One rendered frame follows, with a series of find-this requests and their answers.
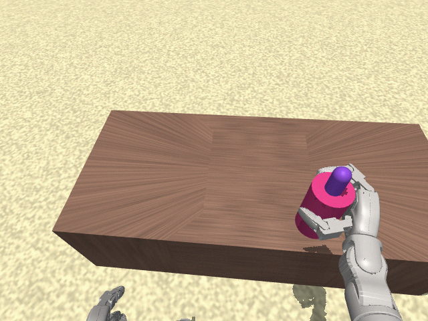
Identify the bottle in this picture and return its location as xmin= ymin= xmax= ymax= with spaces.
xmin=295 ymin=167 xmax=356 ymax=239

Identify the right robot arm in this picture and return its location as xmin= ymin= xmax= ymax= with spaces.
xmin=338 ymin=233 xmax=403 ymax=321

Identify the left robot hand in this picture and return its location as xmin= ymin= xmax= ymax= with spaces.
xmin=86 ymin=286 xmax=127 ymax=321

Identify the right robot hand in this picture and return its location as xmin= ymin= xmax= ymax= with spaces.
xmin=298 ymin=163 xmax=381 ymax=241

